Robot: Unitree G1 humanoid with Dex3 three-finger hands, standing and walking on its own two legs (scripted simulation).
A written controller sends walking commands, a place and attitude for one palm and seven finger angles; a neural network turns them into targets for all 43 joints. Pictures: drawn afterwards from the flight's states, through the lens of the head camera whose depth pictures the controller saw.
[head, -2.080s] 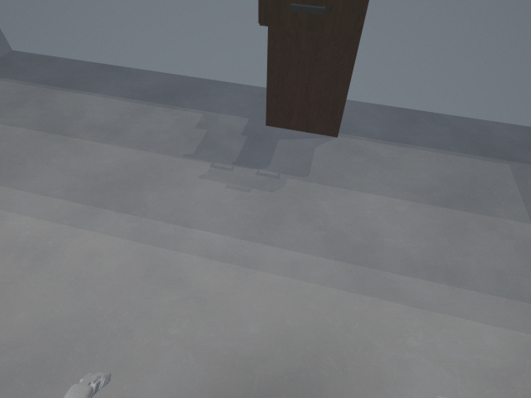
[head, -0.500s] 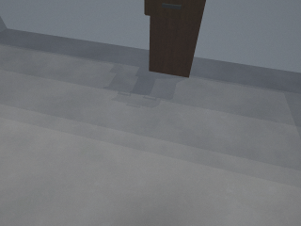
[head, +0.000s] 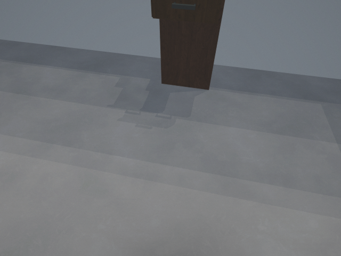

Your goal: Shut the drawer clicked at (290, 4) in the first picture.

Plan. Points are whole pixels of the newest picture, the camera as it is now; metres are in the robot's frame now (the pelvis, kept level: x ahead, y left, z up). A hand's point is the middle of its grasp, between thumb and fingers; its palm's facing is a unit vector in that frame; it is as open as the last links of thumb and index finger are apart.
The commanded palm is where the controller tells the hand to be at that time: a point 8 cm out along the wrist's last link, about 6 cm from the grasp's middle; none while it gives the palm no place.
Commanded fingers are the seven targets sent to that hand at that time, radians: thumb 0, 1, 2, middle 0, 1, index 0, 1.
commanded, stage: walk to a spot facing it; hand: left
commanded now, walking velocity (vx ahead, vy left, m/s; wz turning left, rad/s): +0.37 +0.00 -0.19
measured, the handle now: (184, 5) +1.38 +0.02 +0.06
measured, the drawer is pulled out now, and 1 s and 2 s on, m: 0.28 0.28 0.28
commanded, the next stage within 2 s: turn to face it in 1.58 s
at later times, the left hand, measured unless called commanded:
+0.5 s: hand (95, 212) +0.26 +0.25 -0.16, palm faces -0.07 -0.98 -0.18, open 7.3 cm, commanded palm none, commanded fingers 0.00 0.90 0.90 -0.20 -0.30 -0.20 -0.30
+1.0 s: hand (153, 138) +0.56 +0.11 -0.15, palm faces -0.22 -0.96 -0.15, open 7.2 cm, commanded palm none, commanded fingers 0.00 0.90 0.90 -0.20 -0.30 -0.20 -0.30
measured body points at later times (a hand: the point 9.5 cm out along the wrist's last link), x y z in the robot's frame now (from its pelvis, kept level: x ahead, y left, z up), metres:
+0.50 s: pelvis +0.20 +0.07 +0.02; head +0.21 +0.09 +0.46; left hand +0.27 +0.30 -0.14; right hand +0.21 -0.18 -0.12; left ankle +0.24 +0.13 -0.72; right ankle +0.18 -0.07 -0.62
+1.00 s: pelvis +0.41 -0.02 +0.01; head +0.44 -0.03 +0.46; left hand +0.57 +0.16 -0.14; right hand +0.26 -0.19 -0.14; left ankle +0.34 +0.12 -0.63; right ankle +0.42 -0.13 -0.72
